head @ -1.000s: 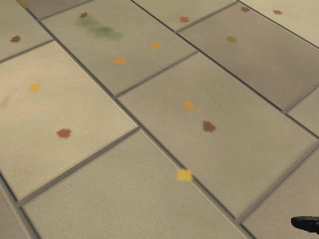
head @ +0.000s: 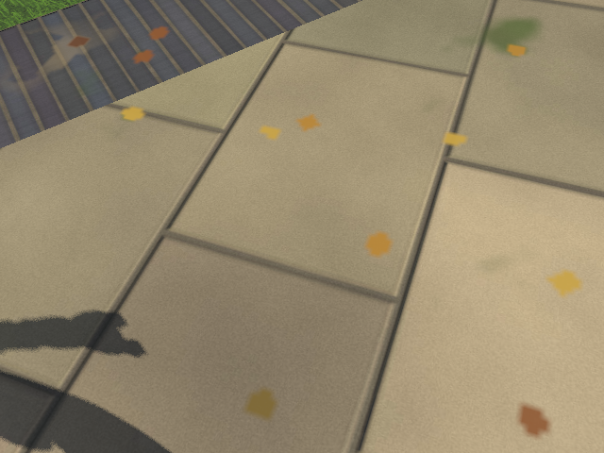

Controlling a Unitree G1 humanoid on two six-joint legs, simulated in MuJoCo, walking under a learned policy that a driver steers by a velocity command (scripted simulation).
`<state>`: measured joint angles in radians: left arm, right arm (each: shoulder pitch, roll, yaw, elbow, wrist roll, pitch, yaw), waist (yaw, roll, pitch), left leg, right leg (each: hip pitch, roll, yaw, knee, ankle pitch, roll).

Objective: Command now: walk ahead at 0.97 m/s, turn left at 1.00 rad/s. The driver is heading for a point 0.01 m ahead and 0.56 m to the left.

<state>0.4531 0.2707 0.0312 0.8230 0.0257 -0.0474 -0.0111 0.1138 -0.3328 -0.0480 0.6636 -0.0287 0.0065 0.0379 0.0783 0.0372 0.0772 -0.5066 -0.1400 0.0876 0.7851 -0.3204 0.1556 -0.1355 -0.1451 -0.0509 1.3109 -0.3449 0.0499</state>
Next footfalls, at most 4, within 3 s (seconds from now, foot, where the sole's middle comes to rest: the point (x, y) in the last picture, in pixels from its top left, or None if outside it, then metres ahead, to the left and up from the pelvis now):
0.32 right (401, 390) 0.55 -0.10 -0.73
0.72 left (257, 307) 0.74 0.24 -0.73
1.16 right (333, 290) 0.79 0.06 -0.73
1.76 left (151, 318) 0.70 0.49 -0.73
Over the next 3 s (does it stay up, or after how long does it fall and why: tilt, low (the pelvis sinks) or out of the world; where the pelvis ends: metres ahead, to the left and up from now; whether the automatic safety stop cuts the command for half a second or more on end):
stays up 0.51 1.27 0.04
